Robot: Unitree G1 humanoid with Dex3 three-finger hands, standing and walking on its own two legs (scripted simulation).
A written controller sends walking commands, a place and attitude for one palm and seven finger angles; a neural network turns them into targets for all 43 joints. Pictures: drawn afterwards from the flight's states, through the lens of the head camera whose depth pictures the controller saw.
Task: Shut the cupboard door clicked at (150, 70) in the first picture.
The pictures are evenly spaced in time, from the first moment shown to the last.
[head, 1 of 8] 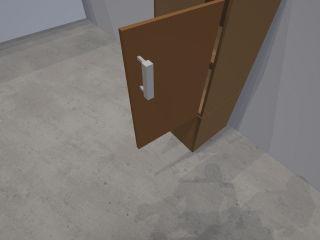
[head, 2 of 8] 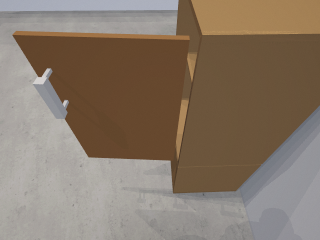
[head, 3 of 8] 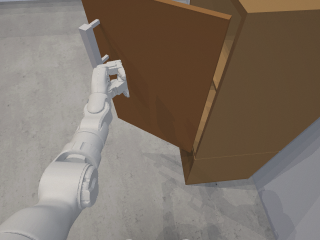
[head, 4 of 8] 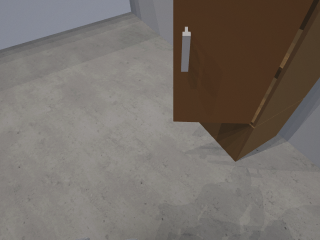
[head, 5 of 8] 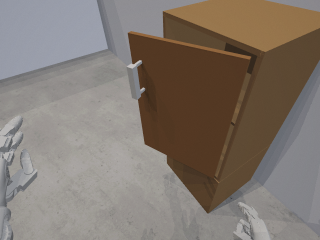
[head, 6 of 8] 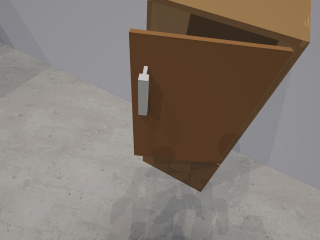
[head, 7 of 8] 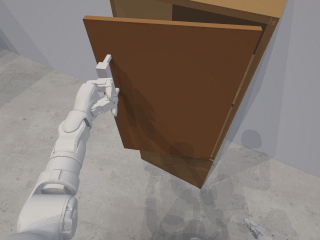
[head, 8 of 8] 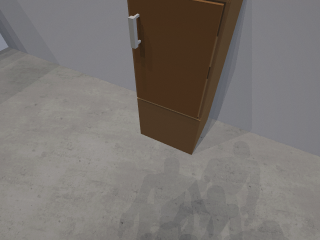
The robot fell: no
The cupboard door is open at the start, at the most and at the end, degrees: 86 86 0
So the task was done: yes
